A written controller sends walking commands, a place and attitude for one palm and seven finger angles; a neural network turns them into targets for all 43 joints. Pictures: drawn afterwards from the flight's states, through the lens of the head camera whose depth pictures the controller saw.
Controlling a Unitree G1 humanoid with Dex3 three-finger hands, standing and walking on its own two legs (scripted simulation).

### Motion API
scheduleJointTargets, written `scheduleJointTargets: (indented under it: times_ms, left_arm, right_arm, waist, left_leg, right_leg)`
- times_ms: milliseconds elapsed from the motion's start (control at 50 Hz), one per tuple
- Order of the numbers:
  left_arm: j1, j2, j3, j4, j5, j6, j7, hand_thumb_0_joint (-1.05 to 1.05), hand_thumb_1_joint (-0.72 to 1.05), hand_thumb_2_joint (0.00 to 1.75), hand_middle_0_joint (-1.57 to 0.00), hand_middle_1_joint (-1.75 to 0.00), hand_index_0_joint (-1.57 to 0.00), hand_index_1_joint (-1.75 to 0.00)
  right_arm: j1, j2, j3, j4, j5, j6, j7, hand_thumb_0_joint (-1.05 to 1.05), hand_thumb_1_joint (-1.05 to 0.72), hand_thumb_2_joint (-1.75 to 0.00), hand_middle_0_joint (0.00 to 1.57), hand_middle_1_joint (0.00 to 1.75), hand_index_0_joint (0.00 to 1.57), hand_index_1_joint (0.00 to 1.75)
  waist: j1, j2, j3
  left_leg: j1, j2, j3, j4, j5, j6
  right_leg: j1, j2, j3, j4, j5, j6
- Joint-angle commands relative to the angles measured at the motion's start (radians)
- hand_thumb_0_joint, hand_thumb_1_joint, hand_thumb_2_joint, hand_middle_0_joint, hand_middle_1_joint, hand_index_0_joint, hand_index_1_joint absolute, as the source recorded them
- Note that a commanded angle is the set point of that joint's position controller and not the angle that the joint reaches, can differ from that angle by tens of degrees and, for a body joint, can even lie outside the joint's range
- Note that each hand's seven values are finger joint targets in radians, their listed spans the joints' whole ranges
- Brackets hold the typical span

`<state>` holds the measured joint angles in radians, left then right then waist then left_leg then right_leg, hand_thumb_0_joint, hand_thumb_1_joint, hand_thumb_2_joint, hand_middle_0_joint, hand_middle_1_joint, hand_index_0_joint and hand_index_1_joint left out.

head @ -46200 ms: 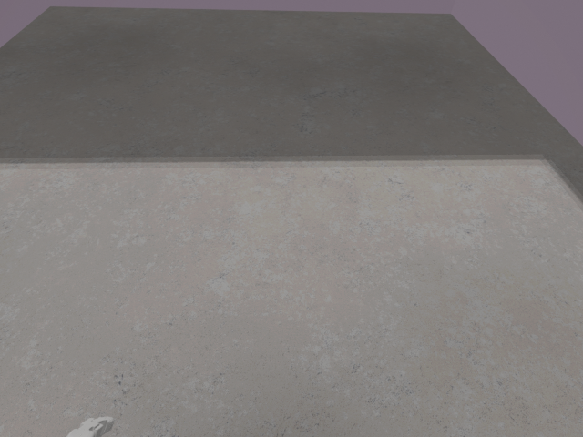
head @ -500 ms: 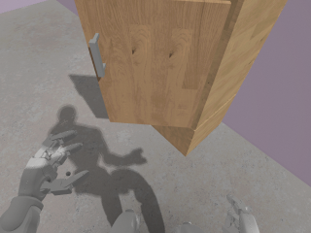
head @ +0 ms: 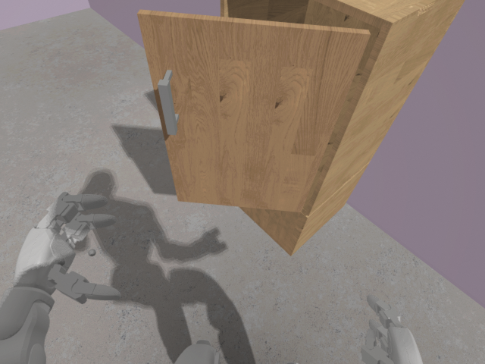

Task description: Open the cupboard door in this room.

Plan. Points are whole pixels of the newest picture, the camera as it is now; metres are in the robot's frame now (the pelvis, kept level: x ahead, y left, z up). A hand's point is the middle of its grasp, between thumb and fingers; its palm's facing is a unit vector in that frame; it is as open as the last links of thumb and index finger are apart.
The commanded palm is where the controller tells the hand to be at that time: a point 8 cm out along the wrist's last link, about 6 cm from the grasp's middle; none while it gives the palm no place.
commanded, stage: raise the hand with hooked fingers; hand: left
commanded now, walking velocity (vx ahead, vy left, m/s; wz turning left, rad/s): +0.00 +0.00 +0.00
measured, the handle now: (170, 103) +0.60 +0.20 +0.07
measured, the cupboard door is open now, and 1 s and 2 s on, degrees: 43 43 43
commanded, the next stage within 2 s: move the hooked fingers beside the handle in 0.84 s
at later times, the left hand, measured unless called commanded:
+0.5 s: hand (79, 218) +0.30 +0.27 +0.09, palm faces +0.00 -1.00 -0.03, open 14.0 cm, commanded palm +0.27 +0.31 +0.08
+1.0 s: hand (88, 220) +0.30 +0.26 +0.09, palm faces +0.01 -1.00 -0.03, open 14.0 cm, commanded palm +0.28 +0.31 +0.08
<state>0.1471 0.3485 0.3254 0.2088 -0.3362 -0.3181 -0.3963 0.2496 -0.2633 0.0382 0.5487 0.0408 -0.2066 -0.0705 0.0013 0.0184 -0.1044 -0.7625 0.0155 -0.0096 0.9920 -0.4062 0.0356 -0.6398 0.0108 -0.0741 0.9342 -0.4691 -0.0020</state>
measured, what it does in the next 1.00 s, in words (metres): stands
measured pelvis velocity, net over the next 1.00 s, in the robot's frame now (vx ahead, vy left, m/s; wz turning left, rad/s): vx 0.01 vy -0.02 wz -0.01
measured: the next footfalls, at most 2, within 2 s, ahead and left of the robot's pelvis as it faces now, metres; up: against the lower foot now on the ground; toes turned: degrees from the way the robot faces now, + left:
none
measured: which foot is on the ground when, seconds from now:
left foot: down 0.00-1.00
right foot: down 0.00-1.00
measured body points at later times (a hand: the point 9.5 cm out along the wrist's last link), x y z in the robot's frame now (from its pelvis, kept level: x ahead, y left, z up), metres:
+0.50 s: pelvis +0.00 -0.01 +0.01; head +0.05 +0.01 +0.46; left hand +0.29 +0.32 +0.09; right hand +0.15 -0.26 -0.07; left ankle +0.05 +0.09 -0.68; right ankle +0.00 -0.13 -0.68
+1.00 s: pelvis +0.01 -0.02 +0.01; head +0.05 -0.01 +0.46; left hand +0.29 +0.31 +0.09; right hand +0.16 -0.26 -0.07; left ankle +0.05 +0.09 -0.68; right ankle +0.00 -0.13 -0.68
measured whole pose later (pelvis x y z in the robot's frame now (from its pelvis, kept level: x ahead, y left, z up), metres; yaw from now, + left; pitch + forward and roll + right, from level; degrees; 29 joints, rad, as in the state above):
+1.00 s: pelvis +0.01 -0.02 +0.01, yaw +0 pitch +10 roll -2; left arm -0.05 0.42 0.43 0.45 -0.36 -0.28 -0.52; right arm 0.28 -0.28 0.05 0.56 0.05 -0.17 -0.08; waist 0.00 0.03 -0.09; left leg -0.70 0.03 0.00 0.91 -0.38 0.02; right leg -0.59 0.02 -0.06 0.87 -0.45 -0.02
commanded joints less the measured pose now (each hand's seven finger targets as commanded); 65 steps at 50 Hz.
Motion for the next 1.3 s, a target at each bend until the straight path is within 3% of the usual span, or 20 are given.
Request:
scheduleJointTargets:
  times_ms: [0, 60, 200, 320, 360, 400, 480, 640, 680, 740, 820, 920, 980, 1000, 1080, 1100, 1120, 1200, 1280]
  left_arm:
    - [-0.196, 0.221, 0.107, -0.162, -0.028, -0.039, -0.03, 0.0, -0.5, 0.3, -0.3, -1.2, -0.3, -1.2]
    - [-0.231, 0.236, 0.124, -0.119, -0.036, -0.025, -0.046, 0.0, -0.5, 0.3, -0.3, -1.2, -0.3, -1.2]
    - [-0.354, 0.291, 0.151, -0.068, -0.038, -0.014, -0.087, 0.0, -0.5, 0.3, -0.3, -1.2, -0.3, -1.2]
    - [-0.405, 0.349, 0.197, 0.005, -0.047, -0.003, -0.115, 0.0, -0.5, 0.3, -0.3, -1.2, -0.3, -1.2]
    - [-0.377, 0.307, 0.172, 0.036, -0.054, 0.001, -0.127, 0.0, -0.5, 0.3, -0.3, -1.2, -0.3, -1.2]
    - [-0.363, 0.306, 0.165, 0.043, -0.054, 0.005, -0.136, 0.0, -0.5, 0.3, -0.3, -1.2, -0.3, -1.2]
    - [-0.36, 0.337, 0.195, 0.031, -0.055, -0.005, -0.124, 0.0, -0.5, 0.3, -0.3, -1.2, -0.3, -1.2]
    - [-0.381, 0.337, 0.197, -0.01, -0.045, -0.037, -0.1, 0.0, -0.5, 0.3, -0.3, -1.2, -0.3, -1.2]
    - [-0.38, 0.338, 0.196, 0.006, -0.052, -0.032, -0.107, 0.0, -0.5, 0.3, -0.3, -1.2, -0.3, -1.2]
    - [-0.389, 0.324, 0.182, 0.006, -0.047, -0.031, -0.112, 0.0, -0.5, 0.3, -0.3, -1.2, -0.3, -1.2]
    - [-0.375, 0.326, 0.191, 0.026, -0.055, -0.024, -0.118, 0.0, -0.5, 0.3, -0.3, -1.2, -0.3, -1.2]
    - [-0.392, 0.32, 0.179, 0.039, -0.053, -0.016, -0.125, 0.0, -0.5, 0.3, -0.3, -1.2, -0.3, -1.2]
    - [-0.545, 0.356, 0.185, 0.097, -0.044, -0.019, -0.122, 0.0, -0.5, 0.3, -0.3, -1.2, -0.3, -1.2]
    - [-0.59, 0.375, 0.196, 0.114, -0.038, -0.025, -0.123, 0.0, -0.5, 0.3, -0.3, -1.2, -0.3, -1.2]
    - [-0.669, 0.379, 0.17, 0.157, -0.024, -0.043, -0.142, 0.0, -0.5, 0.3, -0.3, -1.2, -0.3, -1.2]
    - [-0.68, 0.399, 0.185, 0.182, -0.017, -0.044, -0.144, 0.0, -0.5, 0.3, -0.3, -1.2, -0.3, -1.2]
    - [-0.673, 0.384, 0.172, 0.206, -0.016, -0.04, -0.149, 0.0, -0.5, 0.3, -0.3, -1.2, -0.3, -1.2]
    - [-0.696, 0.433, 0.208, 0.294, -0.01, -0.023, -0.156, 0.0, -0.5, 0.3, -0.3, -1.2, -0.3, -1.2]
    - [-0.756, 0.439, 0.203, 0.304, -0.003, -0.034, -0.147, 0.0, -0.5, 0.3, -0.3, -1.2, -0.3, -1.2]
  right_arm:
    - [-0.015, -0.152, -0.06, -0.13, 0.002, -0.049, -0.017, 0.0, -0.9, -0.9, 0.2, 0.3, 0.2, 0.3]
    - [-0.014, -0.153, -0.058, -0.128, 0.003, -0.046, -0.02, 0.0, -0.9, -0.9, 0.2, 0.3, 0.2, 0.3]
    - [-0.015, -0.157, -0.053, -0.123, 0.005, -0.042, -0.026, 0.0, -0.9, -0.9, 0.2, 0.3, 0.2, 0.3]
    - [0.002, -0.165, -0.053, -0.116, 0.007, -0.037, -0.032, 0.0, -0.9, -0.9, 0.2, 0.3, 0.2, 0.3]
    - [0.003, -0.164, -0.056, -0.119, 0.01, -0.037, -0.03, 0.0, -0.9, -0.9, 0.2, 0.3, 0.2, 0.3]
    - [0.007, -0.164, -0.058, -0.122, 0.009, -0.037, -0.024, 0.0, -0.9, -0.9, 0.2, 0.3, 0.2, 0.3]
    - [0.016, -0.17, -0.063, -0.125, 0.004, -0.033, -0.018, 0.0, -0.9, -0.9, 0.2, 0.3, 0.2, 0.3]
    - [0.012, -0.162, -0.063, -0.128, 0.005, -0.027, -0.019, 0.0, -0.9, -0.9, 0.2, 0.3, 0.2, 0.3]
    - [0.016, -0.164, -0.061, -0.126, 0.004, -0.025, -0.022, 0.0, -0.9, -0.9, 0.2, 0.3, 0.2, 0.3]
    - [0.008, -0.16, -0.061, -0.124, 0.009, -0.026, -0.024, 0.0, -0.9, -0.9, 0.2, 0.3, 0.2, 0.3]
    - [0.009, -0.16, -0.059, -0.125, 0.007, -0.025, -0.023, 0.0, -0.9, -0.9, 0.2, 0.3, 0.2, 0.3]
    - [0.006, -0.16, -0.056, -0.126, 0.008, -0.022, -0.023, 0.0, -0.9, -0.9, 0.2, 0.3, 0.2, 0.3]
    - [0.014, -0.168, -0.052, -0.102, 0.006, -0.015, -0.033, 0.0, -0.9, -0.9, 0.2, 0.3, 0.2, 0.3]
    - [0.016, -0.17, -0.053, -0.095, 0.006, -0.013, -0.035, 0.0, -0.9, -0.9, 0.2, 0.3, 0.2, 0.3]
    - [0.028, -0.169, -0.052, -0.082, 0.004, -0.013, -0.04, 0.0, -0.9, -0.9, 0.2, 0.3, 0.2, 0.3]
    - [0.036, -0.17, -0.054, -0.075, 0.006, -0.01, -0.039, 0.0, -0.9, -0.9, 0.2, 0.3, 0.2, 0.3]
    - [0.039, -0.169, -0.054, -0.078, 0.006, -0.008, -0.037, 0.0, -0.9, -0.9, 0.2, 0.3, 0.2, 0.3]
    - [0.056, -0.176, -0.055, -0.078, 0.006, 0.012, -0.03, 0.0, -0.9, -0.9, 0.2, 0.3, 0.2, 0.3]
    - [0.069, -0.178, -0.06, -0.086, 0.005, 0.027, -0.022, 0.0, -0.9, -0.9, 0.2, 0.3, 0.2, 0.3]
  waist:
    - [-0.006, 0.098, -0.194]
    - [-0.006, 0.077, -0.19]
    - [-0.007, 0.108, -0.2]
    - [-0.006, 0.085, -0.205]
    - [-0.004, 0.063, -0.193]
    - [0.001, 0.087, -0.198]
    - [0.005, 0.046, -0.199]
    - [0.0, 0.103, -0.225]
    - [-0.007, 0.059, -0.207]
    - [-0.008, 0.1, -0.206]
    - [-0.005, 0.061, -0.213]
    - [-0.009, 0.057, -0.2]
    - [-0.037, 0.039, -0.155]
    - [-0.038, 0.041, -0.178]
    - [-0.036, 0.096, -0.249]
    - [-0.035, 0.084, -0.267]
    - [-0.032, 0.084, -0.269]
    - [-0.024, 0.063, -0.275]
    - [-0.023, 0.088, -0.287]
  left_leg:
    - [0.278, 0.0, -0.056, -0.202, 0.166, -0.022]
    - [0.278, -0.002, -0.055, -0.211, 0.16, -0.021]
    - [0.312, -0.003, -0.054, -0.228, 0.159, -0.018]
    - [0.318, -0.005, -0.045, -0.237, 0.179, -0.015]
    - [0.312, -0.007, -0.043, -0.24, 0.178, -0.014]
    - [0.314, -0.009, -0.033, -0.234, 0.201, -0.013]
    - [0.294, -0.009, -0.03, -0.226, 0.208, -0.01]
    - [0.313, -0.01, -0.024, -0.226, 0.199, -0.01]
    - [0.294, -0.009, -0.022, -0.219, 0.195, -0.005]
    - [0.304, -0.01, -0.02, -0.221, 0.196, -0.008]
    - [0.294, -0.011, -0.019, -0.217, 0.204, -0.007]
    - [0.277, -0.012, -0.015, -0.207, 0.201, -0.006]
    - [0.243, -0.01, -0.017, -0.194, 0.145, -0.004]
    - [0.24, -0.01, -0.019, -0.192, 0.141, -0.005]
    - [0.268, -0.011, -0.014, -0.17, 0.179, -0.003]
    - [0.273, -0.007, -0.02, -0.17, 0.198, -0.004]
    - [0.271, -0.011, -0.016, -0.168, 0.204, -0.003]
    - [0.233, -0.008, -0.012, -0.161, 0.227, -0.003]
    - [0.24, -0.008, -0.014, -0.158, 0.232, -0.003]
  right_leg:
    - [0.002, 0.034, 0.005, -0.143, 0.164, -0.03]
    - [0.01, 0.034, 0.005, -0.158, 0.162, -0.028]
    - [0.029, 0.034, 0.014, -0.179, 0.158, -0.033]
    - [0.053, 0.035, 0.019, -0.197, 0.182, -0.03]
    - [0.053, 0.033, 0.018, -0.201, 0.186, -0.028]
    - [0.063, 0.032, 0.023, -0.2, 0.212, -0.03]
    - [0.074, 0.035, 0.028, -0.197, 0.221, -0.029]
    - [0.072, 0.031, 0.035, -0.192, 0.214, -0.025]
    - [0.075, 0.035, 0.041, -0.198, 0.216, -0.024]
    - [0.063, 0.032, 0.04, -0.197, 0.22, -0.023]
    - [0.078, 0.032, 0.041, -0.196, 0.235, -0.021]
    - [0.073, 0.029, 0.049, -0.197, 0.241, -0.019]
    - [0.03, 0.031, 0.061, -0.204, 0.177, -0.019]
    - [0.036, 0.027, 0.065, -0.201, 0.168, -0.017]
    - [0.047, 0.024, 0.077, -0.184, 0.207, -0.022]
    - [0.051, 0.025, 0.069, -0.175, 0.229, -0.023]
    - [0.052, 0.025, 0.072, -0.175, 0.24, -0.021]
    - [0.064, 0.025, 0.072, -0.162, 0.274, -0.021]
    - [0.048, 0.031, 0.066, -0.15, 0.271, -0.026]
